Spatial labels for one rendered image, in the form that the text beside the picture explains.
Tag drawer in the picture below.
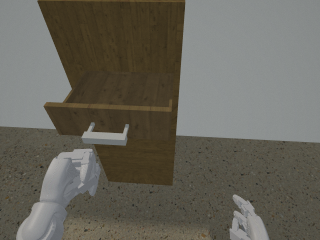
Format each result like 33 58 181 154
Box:
43 70 174 141

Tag robot left hand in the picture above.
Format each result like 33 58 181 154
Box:
39 148 101 208

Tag cabinet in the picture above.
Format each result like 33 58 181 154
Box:
37 0 186 186

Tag robot right hand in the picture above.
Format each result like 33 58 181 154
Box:
229 194 270 240

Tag left robot forearm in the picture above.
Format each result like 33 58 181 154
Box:
16 201 68 240

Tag handle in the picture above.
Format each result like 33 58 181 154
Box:
81 122 129 146

